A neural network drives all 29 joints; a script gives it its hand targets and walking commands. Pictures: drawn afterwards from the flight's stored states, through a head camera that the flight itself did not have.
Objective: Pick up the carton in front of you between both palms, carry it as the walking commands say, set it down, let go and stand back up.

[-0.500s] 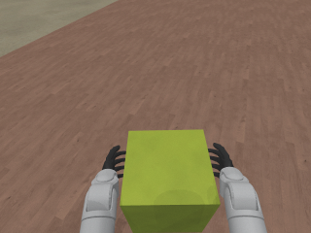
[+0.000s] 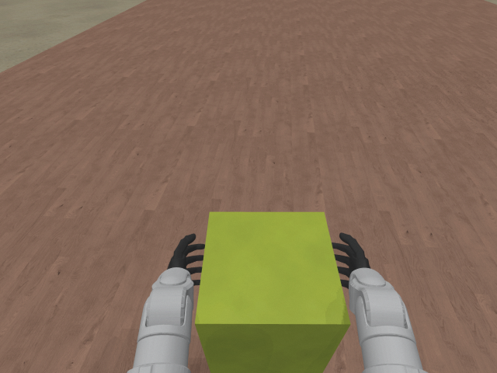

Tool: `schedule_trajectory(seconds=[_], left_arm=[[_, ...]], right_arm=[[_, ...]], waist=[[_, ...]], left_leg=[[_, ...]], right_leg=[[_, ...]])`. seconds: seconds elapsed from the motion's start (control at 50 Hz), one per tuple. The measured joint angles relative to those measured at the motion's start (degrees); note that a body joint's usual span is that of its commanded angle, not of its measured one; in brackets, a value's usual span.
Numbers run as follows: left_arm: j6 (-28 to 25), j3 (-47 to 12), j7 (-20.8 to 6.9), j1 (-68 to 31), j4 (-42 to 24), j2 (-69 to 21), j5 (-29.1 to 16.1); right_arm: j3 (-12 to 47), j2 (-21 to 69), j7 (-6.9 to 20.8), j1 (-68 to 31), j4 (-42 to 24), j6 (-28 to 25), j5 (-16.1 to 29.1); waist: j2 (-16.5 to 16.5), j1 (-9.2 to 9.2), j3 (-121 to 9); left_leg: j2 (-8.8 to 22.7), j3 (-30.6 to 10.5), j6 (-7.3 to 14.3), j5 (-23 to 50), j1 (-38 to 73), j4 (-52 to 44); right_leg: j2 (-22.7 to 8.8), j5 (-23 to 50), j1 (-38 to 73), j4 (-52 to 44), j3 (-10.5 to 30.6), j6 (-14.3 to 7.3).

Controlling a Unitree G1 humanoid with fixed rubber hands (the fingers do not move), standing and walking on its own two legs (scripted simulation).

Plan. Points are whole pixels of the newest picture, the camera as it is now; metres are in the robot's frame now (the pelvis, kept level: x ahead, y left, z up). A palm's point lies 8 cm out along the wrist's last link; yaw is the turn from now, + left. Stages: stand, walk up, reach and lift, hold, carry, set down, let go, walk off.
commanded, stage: hold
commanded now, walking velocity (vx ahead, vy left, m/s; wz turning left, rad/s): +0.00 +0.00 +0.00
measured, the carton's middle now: (266, 296) +0.30 -0.01 -0.05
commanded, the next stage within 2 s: set down in 0.44 s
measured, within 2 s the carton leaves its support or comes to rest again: neither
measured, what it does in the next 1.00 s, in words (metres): stands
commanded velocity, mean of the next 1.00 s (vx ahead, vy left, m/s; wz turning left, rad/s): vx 0.00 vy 0.00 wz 0.00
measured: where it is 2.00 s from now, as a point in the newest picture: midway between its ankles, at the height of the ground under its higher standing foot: outside the picture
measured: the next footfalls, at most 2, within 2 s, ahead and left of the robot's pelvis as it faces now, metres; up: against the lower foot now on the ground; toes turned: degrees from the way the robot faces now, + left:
none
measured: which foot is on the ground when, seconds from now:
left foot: down 0.00-1.00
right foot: down 0.00-1.00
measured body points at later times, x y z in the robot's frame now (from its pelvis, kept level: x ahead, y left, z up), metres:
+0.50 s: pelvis +0.01 +0.04 +0.00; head -0.03 +0.06 +0.45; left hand +0.31 +0.18 +0.03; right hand +0.30 -0.12 +0.04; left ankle +0.05 +0.14 -0.74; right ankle +0.00 -0.12 -0.74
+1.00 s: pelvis -0.02 +0.00 -0.04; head +0.17 +0.04 +0.37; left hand +0.36 +0.20 -0.13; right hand +0.36 -0.10 -0.11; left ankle +0.05 +0.14 -0.74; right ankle +0.00 -0.12 -0.74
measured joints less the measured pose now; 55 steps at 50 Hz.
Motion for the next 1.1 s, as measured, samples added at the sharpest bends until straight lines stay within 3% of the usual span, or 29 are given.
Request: schedule_trajectory(seconds=[0.14,0.32,0.52,0.6,0.74,0.86,1.0,1.1], left_arm=[[0.89,0.88,-0.10,0.07,-0.18,0.04,0.29],[1.08,1.44,-0.59,-0.73,0.08,-0.15,0.28],[0.87,1.51,-0.70,-1.20,0.49,-0.26,0.37],[-0.53,4.11,-1.37,-3.31,2.97,-0.81,1.98],[-7.44,12.43,-4.34,-11.69,12.48,0.24,6.41],[-16.31,15.59,-6.52,-16.88,16.89,2.73,8.16],[-26.43,14.22,-6.33,-18.59,17.02,5.55,3.06],[-29.78,11.76,-6.24,-19.85,15.29,7.35,-0.97]], right_arm=[[-0.83,0.46,0.95,-1.75,2.53,-0.06,-1.63],[-2.09,0.63,1.79,-2.35,3.08,-0.35,-2.53],[-2.25,0.59,1.72,-2.22,2.63,-0.11,-2.49],[-3.78,1.19,1.45,-4.32,4.76,-0.88,-3.42],[-10.63,4.22,-0.09,-12.36,12.04,-6.24,-7.79],[-13.55,5.86,-1.81,-16.76,14.80,-14.89,-9.12],[-10.42,5.82,-5.07,-16.70,13.53,-25.68,-3.46],[-7.42,5.20,-7.10,-16.09,10.44,-29.79,1.90]], waist=[[-0.55,0.71,-0.69],[-0.57,0.81,-1.07],[-0.65,0.94,-0.70],[-0.62,1.47,-0.02],[-0.76,2.49,1.77],[-0.98,3.40,3.19],[-1.19,3.95,2.46],[-1.44,4.18,-1.26]], left_leg=[[-1.46,1.38,1.83,0.20,-0.29,-0.10],[-2.67,2.51,3.26,-0.16,-0.33,0.17],[-2.56,2.80,3.16,-0.43,0.54,-0.45],[-2.13,2.69,2.70,-0.78,-0.06,0.16],[-1.27,1.38,1.60,-2.62,-7.39,5.66],[-0.77,-0.74,0.35,-3.48,-21.11,11.81],[-0.47,-1.99,-0.22,-4.19,-42.13,19.91],[-0.87,-2.18,-0.45,-5.59,-57.01,27.07]], right_leg=[[-1.49,0.84,0.02,-1.37,1.60,1.41],[-2.36,0.62,-0.04,-1.64,3.35,0.84],[-2.11,0.66,0.44,-2.02,4.24,1.59],[-1.58,0.30,-0.46,-0.94,4.21,2.06],[0.00,-1.92,-7.83,5.25,2.96,1.34],[1.41,-3.13,-21.09,11.42,1.07,0.60],[2.89,-3.80,-41.86,19.20,0.20,0.71],[3.69,-5.10,-56.76,26.24,0.76,1.54]])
